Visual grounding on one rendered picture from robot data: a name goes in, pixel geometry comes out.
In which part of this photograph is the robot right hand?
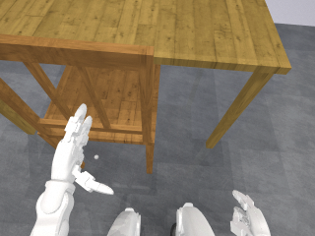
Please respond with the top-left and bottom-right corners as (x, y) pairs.
(230, 190), (271, 236)

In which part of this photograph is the robot left hand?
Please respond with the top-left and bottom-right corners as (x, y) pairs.
(51, 103), (114, 195)

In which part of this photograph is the right robot shin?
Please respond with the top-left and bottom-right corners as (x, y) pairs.
(175, 203), (193, 236)

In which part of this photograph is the left robot forearm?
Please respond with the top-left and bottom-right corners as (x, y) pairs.
(30, 179), (76, 236)

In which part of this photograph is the robot left thigh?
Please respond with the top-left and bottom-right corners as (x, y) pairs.
(107, 210), (141, 236)

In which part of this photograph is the chair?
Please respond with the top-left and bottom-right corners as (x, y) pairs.
(0, 33), (160, 174)

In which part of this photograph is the table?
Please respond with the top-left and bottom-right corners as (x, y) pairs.
(0, 0), (291, 148)

